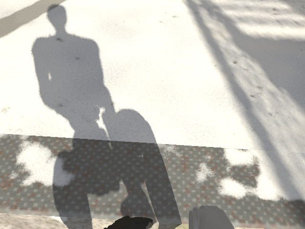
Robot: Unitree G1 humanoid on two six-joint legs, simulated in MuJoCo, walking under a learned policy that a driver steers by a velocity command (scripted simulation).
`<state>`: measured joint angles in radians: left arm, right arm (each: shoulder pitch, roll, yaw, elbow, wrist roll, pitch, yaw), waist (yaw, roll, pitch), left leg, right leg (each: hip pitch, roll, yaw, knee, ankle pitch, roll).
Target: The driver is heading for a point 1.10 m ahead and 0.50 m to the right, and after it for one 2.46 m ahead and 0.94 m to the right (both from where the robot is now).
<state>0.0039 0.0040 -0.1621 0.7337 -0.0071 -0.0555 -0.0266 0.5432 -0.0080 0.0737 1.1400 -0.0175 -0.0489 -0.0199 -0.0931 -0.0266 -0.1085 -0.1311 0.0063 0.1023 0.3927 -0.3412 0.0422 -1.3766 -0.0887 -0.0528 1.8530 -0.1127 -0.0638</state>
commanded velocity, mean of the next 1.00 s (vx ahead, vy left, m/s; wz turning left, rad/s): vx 0.50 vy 0.00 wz -0.46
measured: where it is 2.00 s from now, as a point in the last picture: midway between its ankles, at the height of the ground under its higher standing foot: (240, 102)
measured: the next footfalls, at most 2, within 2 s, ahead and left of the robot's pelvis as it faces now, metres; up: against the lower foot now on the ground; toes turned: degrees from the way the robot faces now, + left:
right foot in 0.10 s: +0.25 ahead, -0.10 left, +0.17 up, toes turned -7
left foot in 0.68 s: +0.60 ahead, +0.01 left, +0.34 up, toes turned -14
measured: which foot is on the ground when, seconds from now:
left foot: down 0.00-0.12, up 0.14-0.66, down 0.68-1.00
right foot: up 0.00-0.08, down 0.10-0.70, up 0.72-1.00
